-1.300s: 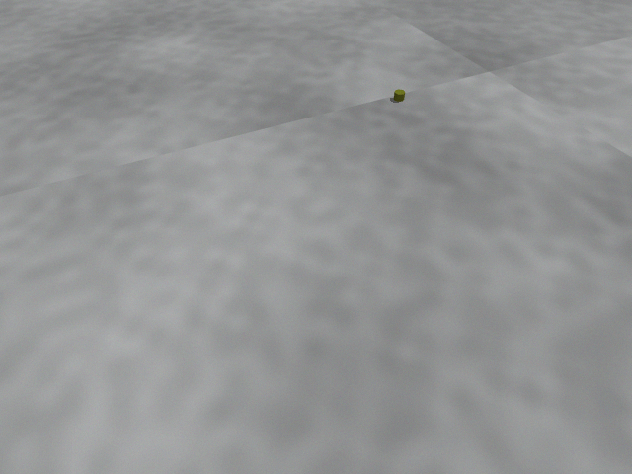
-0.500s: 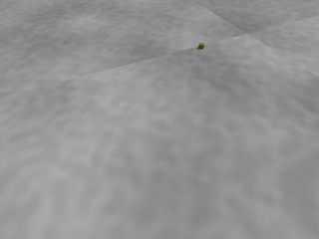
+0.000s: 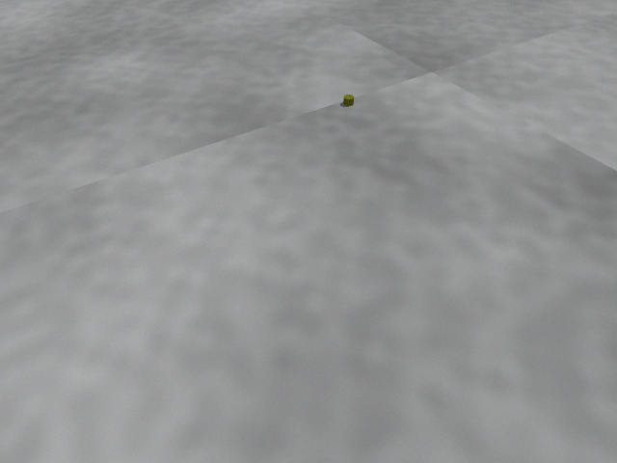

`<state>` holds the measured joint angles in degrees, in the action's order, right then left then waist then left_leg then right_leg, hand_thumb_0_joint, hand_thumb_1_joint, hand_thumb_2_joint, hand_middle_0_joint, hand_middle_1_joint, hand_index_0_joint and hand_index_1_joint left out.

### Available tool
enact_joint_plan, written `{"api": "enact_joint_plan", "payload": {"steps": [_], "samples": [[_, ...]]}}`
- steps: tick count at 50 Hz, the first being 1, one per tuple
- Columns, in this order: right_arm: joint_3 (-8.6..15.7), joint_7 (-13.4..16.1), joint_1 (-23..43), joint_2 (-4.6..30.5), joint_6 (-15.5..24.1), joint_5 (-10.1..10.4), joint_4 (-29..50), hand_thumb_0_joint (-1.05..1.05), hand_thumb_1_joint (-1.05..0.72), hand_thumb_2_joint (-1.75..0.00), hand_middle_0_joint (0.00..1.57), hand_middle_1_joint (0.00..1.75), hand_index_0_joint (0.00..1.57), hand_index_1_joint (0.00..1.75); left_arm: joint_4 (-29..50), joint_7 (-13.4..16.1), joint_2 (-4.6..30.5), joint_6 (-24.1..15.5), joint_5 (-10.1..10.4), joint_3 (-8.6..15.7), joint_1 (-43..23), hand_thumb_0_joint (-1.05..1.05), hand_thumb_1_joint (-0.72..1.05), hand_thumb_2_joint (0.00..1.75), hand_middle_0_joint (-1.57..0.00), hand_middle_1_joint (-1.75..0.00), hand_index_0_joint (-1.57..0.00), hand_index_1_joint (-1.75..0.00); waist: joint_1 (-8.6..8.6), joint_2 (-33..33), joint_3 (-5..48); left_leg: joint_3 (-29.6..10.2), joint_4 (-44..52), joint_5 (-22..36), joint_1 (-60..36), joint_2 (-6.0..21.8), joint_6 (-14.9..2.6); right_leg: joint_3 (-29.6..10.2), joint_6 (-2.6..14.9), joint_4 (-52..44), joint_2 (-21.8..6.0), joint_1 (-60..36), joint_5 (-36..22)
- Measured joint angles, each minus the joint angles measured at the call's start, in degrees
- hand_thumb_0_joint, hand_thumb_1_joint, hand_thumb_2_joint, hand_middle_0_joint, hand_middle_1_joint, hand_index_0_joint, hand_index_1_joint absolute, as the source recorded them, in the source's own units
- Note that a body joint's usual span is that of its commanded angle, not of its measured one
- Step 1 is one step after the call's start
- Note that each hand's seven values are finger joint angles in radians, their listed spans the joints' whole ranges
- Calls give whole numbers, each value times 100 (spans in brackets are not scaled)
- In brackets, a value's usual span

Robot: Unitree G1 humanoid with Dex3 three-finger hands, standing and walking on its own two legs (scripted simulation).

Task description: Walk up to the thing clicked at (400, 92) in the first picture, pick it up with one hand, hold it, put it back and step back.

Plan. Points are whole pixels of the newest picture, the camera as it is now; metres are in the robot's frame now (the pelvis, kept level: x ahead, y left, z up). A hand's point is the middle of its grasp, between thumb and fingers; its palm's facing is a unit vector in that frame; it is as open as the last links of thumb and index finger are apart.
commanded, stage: walk up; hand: left
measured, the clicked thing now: (348, 100) +2.34 -0.32 -0.75
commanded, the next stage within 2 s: none
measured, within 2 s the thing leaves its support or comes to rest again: neither
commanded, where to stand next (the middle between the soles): +1.91 -0.45 m, yaw -14 degrees
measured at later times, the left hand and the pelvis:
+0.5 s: hand (216, 402) +0.27 +0.16 -0.15, palm faces -0.09 -0.94 -0.33, open 7.4 cm; pelvis +0.23 -0.11 +0.00, yaw -9 degrees
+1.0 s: hand (280, 175) +0.79 +0.06 -0.12, palm faces -0.34 -0.86 -0.38, open 7.3 cm; pelvis +0.56 -0.16 -0.01, yaw -15 degrees
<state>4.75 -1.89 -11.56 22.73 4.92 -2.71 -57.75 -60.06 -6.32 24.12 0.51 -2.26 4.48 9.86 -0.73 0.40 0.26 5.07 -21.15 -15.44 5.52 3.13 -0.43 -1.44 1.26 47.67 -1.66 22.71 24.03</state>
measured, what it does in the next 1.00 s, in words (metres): walks ahead: right foot, then left foot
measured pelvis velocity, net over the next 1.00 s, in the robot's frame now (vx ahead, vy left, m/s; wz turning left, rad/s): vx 0.56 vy -0.16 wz -0.26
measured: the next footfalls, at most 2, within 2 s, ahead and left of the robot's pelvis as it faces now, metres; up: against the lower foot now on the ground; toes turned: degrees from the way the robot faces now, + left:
right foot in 0.18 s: +0.18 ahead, -0.22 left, +0.00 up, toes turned -10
left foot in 0.62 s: +0.51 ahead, +0.01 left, +0.00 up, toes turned -3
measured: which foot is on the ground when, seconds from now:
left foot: down 0.00-0.20, up 0.22-0.60, down 0.62-1.00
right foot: up 0.00-0.16, down 0.18-0.64, up 0.66-1.00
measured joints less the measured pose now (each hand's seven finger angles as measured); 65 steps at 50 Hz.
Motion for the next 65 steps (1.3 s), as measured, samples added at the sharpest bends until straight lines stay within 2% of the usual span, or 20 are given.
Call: {"api": "enact_joint_plan", "payload": {"steps": [8,9,11,13,16,24,30,33,35,37,41,45,48,52,54,55,57,59,62,65], "samples": [[165,-93,-333,505,-127,-61,-163,1,-90,-90,21,30,21,31,296,-240,396,-105,76,189,83,1,91,90,-20,-30,-20,-30,9,-128,154,353,-263,-835,-769,511,185,298,-94,-967,-577,95,-735],[170,-91,-328,552,-149,-54,-175,1,-90,-90,21,30,21,31,306,-214,429,-157,72,212,97,1,91,90,-20,-30,-20,-30,30,-178,176,360,-625,-1113,-726,651,124,369,-153,-1029,-513,24,-1070],[168,-52,-279,624,-244,-24,-213,1,-90,-90,21,30,20,30,354,-95,346,-302,50,258,44,1,91,90,-20,-30,-20,-30,97,-437,115,-111,-2172,-1455,-167,942,-103,580,-184,-565,-239,19,-802],[100,-63,-200,564,-333,29,-206,1,-90,-90,21,30,20,30,453,-1,187,-397,114,230,141,1,91,90,-20,-30,-20,-30,231,-439,102,-468,-3659,-1387,595,632,-72,608,-120,-510,-151,-143,-528],[-13,-176,38,477,-282,124,-95,1,-91,-90,20,30,20,30,434,66,-103,-418,201,65,454,0,91,90,-20,-30,-20,-30,345,-498,43,-350,-4454,-705,1558,366,-83,562,-27,-1253,5,-777,-646],[-119,-465,331,150,-230,133,494,1,-90,-90,21,30,20,30,296,145,-143,-471,232,-80,1060,1,90,90,-21,-30,-21,-31,466,-276,-127,-316,-2769,588,2926,511,129,310,45,-2672,325,-2067,-679],[-33,-448,323,181,-214,129,560,1,-90,-90,21,30,21,30,381,160,84,-481,186,-66,1041,1,90,90,-21,-30,-21,-31,475,-47,-142,-195,-1098,1268,2334,476,86,175,-155,-2566,302,-2598,100],[49,-308,361,45,-54,41,615,1,-90,-90,21,30,20,30,389,276,217,-397,208,-45,833,1,90,90,-21,-30,-21,-31,314,440,-292,163,-1465,616,2060,106,24,-82,28,-612,-130,-2020,555],[54,-249,296,8,36,81,727,1,-90,-90,21,30,20,30,443,347,170,-370,251,-128,710,1,91,90,-20,-30,-21,-30,172,372,-351,254,-1625,275,1861,175,-14,-320,175,1041,131,-1224,364],[35,-197,134,-42,47,135,753,0,-90,-90,21,30,21,30,474,343,172,-411,263,-217,581,1,91,90,-20,-30,-21,-30,36,305,-335,339,-1355,164,1439,228,-20,-256,200,1844,225,-500,-46],[-63,-131,-396,-23,92,219,681,0,-90,-90,21,30,21,30,676,216,257,-462,327,-191,229,1,91,90,-20,-30,-21,-30,-178,310,-278,459,-593,95,533,116,43,-147,70,1609,-23,549,-655],[-97,-141,-807,93,47,220,481,1,-90,-90,21,30,21,30,915,55,300,-424,303,-147,-100,1,91,90,-20,-30,-20,-30,-239,246,-251,557,-141,-146,-184,41,69,21,-92,243,-352,1039,-1072],[-101,-172,-972,192,39,212,405,1,-90,-90,21,30,21,30,966,-37,280,-401,254,-124,-303,1,91,90,-20,-30,-20,-30,-310,135,-271,587,-25,-442,-610,46,198,153,-64,-891,-461,1011,-1700],[-91,-153,-1178,263,-18,207,347,1,-90,-90,21,30,21,31,911,-59,231,-374,235,-96,-429,1,91,90,-20,-30,-20,-30,-419,-35,-128,514,-347,-1138,-991,198,387,392,72,-1486,-341,573,-2096],[-78,-105,-1089,304,-105,193,235,1,-90,-90,21,30,21,30,882,17,57,-422,215,-41,-508,1,91,90,-20,-30,-20,-30,-307,-372,-191,366,-1295,-1459,-837,596,226,555,36,-1117,-38,459,-1616],[-95,-80,-1005,257,-158,193,220,1,-90,-90,21,30,20,30,931,51,6,-470,199,-41,-500,1,91,90,-20,-30,-20,-30,-238,-413,-249,118,-2122,-1399,-558,625,96,583,47,-911,32,417,-1373],[-175,-59,-837,144,-190,215,257,1,-90,-90,21,30,20,30,998,106,-89,-535,245,-68,-401,0,91,90,-20,-30,-21,-30,-100,-304,-329,-254,-3689,-1256,158,330,-13,528,80,-821,5,198,-1084],[-220,-64,-664,119,-171,252,309,1,-91,-90,21,30,20,30,992,165,-220,-541,308,-131,-220,0,91,90,-20,-30,-21,-30,-7,-297,-365,-385,-4557,-847,878,162,-104,538,83,-1163,-9,-233,-1040],[-227,-112,-380,149,-139,293,502,1,-91,-90,21,30,20,30,902,239,-312,-585,327,-201,166,0,91,90,-21,-30,-21,-30,141,-347,-372,-461,-4489,-249,1743,156,-205,505,73,-1793,78,-840,-1083],[-156,-190,-136,203,-128,260,719,1,-91,-90,21,30,20,30,771,265,-298,-608,307,-218,513,0,90,90,-21,-30,-21,-31,220,-426,-392,-624,-3918,212,2393,249,-129,508,87,-2210,211,-1307,-1020]]}}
